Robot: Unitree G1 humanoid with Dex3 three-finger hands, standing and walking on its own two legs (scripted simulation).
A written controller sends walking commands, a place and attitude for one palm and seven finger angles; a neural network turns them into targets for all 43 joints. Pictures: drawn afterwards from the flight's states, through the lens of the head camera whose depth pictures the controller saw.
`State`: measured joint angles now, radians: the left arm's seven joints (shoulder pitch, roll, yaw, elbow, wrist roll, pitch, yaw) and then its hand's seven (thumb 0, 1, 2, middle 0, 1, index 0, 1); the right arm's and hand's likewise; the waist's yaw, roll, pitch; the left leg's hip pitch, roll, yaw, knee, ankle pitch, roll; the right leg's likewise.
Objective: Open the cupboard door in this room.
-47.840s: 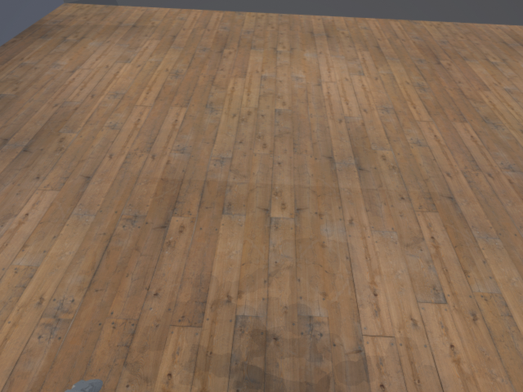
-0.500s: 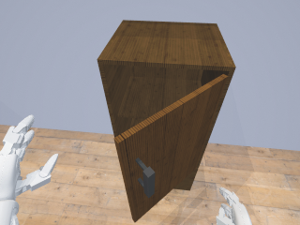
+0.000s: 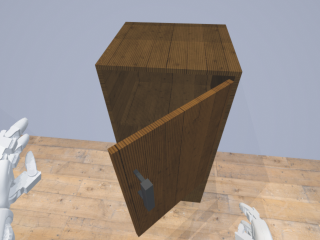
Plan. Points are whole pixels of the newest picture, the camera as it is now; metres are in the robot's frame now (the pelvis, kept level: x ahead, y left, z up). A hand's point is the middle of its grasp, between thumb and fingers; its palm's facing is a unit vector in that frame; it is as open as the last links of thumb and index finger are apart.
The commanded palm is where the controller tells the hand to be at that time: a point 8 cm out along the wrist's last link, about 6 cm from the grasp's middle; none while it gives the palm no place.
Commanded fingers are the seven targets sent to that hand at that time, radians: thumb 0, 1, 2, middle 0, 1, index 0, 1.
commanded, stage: step back with the hand held close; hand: left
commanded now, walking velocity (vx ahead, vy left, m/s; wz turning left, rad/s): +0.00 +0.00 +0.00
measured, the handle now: (143, 190) +0.25 +0.08 -0.01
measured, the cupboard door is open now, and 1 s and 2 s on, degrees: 46 46 46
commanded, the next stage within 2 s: stop stepping back and stand still in 1.32 s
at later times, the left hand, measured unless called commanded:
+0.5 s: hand (32, 176) +0.18 +0.27 +0.15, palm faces +0.30 -0.81 -0.51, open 7.4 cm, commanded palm +0.12 +0.31 +0.17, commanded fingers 0.00 0.90 0.90 -0.20 -0.30 -0.20 -0.30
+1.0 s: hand out of the picture +0.08 +0.31 +0.15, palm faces +0.44 -0.80 -0.42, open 7.4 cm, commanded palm +0.03 +0.35 +0.17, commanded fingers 0.00 0.90 0.90 -0.20 -0.30 -0.20 -0.30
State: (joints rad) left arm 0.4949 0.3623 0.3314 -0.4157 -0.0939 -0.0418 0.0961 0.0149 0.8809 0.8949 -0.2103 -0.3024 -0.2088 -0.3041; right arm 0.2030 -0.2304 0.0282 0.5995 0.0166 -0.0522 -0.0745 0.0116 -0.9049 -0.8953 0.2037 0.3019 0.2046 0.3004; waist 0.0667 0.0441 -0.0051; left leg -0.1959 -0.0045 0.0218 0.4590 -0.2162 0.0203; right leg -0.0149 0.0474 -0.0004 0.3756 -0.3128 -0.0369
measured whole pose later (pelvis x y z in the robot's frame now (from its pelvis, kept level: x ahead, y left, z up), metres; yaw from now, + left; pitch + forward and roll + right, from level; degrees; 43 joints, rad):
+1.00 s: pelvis -0.11 +0.05 -0.01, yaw +0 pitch +0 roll -3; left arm 0.55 0.38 0.39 -0.55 -0.04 -0.17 0.16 0.01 0.88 0.90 -0.21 -0.30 -0.21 -0.30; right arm 0.20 -0.21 0.00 0.60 0.00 -0.04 -0.06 0.01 -0.90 -0.89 0.21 0.30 0.21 0.30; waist 0.03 0.02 0.03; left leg -0.41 -0.02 0.00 0.60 -0.21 0.02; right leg -0.29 0.05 0.03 0.53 -0.23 0.02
